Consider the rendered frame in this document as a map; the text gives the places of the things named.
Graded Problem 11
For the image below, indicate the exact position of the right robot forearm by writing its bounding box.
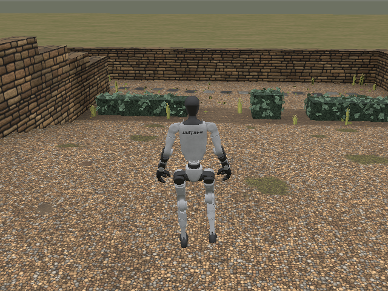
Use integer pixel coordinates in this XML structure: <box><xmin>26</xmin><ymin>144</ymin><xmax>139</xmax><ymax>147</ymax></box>
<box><xmin>217</xmin><ymin>146</ymin><xmax>230</xmax><ymax>170</ymax></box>

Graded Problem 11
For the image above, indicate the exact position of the robot right foot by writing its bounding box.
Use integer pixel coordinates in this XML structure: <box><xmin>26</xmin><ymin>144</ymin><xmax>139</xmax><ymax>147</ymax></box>
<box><xmin>209</xmin><ymin>232</ymin><xmax>217</xmax><ymax>243</ymax></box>

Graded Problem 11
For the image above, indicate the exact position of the left robot hand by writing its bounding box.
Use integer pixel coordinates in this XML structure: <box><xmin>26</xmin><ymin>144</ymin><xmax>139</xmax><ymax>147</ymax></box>
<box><xmin>156</xmin><ymin>170</ymin><xmax>170</xmax><ymax>183</ymax></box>

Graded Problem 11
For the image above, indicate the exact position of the right robot hand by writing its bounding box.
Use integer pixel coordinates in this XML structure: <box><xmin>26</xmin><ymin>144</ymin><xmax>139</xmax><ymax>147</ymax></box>
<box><xmin>217</xmin><ymin>168</ymin><xmax>232</xmax><ymax>181</ymax></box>

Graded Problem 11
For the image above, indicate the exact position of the robot right upper arm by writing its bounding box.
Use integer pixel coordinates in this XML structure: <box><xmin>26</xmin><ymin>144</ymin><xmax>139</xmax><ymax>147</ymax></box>
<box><xmin>206</xmin><ymin>122</ymin><xmax>223</xmax><ymax>155</ymax></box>

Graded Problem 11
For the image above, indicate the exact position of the robot left upper arm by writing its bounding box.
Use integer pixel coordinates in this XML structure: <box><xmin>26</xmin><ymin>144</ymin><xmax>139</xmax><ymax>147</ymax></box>
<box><xmin>163</xmin><ymin>122</ymin><xmax>180</xmax><ymax>156</ymax></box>

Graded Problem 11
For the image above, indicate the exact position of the left robot forearm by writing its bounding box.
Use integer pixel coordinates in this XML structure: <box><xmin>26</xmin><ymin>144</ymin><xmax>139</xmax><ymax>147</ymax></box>
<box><xmin>158</xmin><ymin>147</ymin><xmax>169</xmax><ymax>172</ymax></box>

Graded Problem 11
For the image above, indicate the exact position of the left robot thigh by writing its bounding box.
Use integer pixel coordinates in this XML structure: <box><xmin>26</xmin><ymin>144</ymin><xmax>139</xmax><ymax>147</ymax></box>
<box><xmin>173</xmin><ymin>169</ymin><xmax>187</xmax><ymax>212</ymax></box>

